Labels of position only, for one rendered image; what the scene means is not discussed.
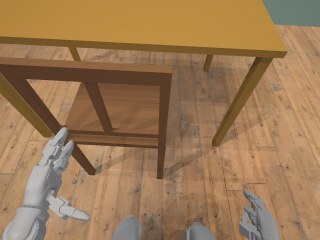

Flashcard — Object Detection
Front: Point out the robot left hand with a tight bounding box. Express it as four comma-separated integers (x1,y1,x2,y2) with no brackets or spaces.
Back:
22,127,91,222

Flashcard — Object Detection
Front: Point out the chair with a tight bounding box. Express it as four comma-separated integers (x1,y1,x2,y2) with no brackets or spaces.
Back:
0,57,173,179

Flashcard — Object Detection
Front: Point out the table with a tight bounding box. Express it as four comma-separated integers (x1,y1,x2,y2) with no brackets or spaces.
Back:
0,0,288,147

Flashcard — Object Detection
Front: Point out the robot left shin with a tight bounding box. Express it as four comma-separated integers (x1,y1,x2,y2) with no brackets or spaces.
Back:
126,215,136,219

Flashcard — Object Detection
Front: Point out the robot right hand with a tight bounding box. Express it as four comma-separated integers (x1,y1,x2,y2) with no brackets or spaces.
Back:
239,189,280,240

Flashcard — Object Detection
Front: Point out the robot left forearm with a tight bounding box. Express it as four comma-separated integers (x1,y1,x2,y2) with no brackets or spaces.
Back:
1,205,50,240

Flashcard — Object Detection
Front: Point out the right robot thigh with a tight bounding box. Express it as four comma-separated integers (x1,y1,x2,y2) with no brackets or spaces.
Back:
185,225,217,240

